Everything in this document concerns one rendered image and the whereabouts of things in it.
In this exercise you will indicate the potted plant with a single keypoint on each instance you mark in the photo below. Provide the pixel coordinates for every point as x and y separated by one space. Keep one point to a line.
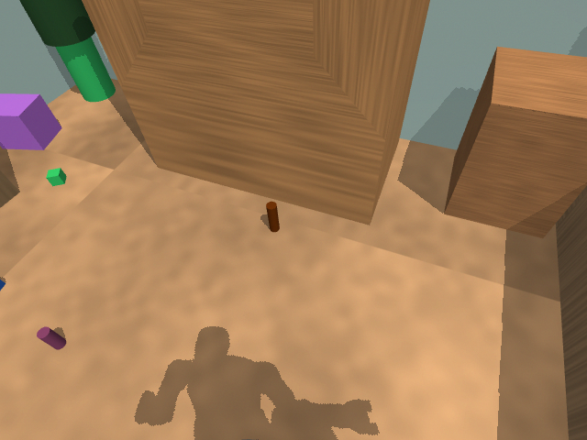
65 25

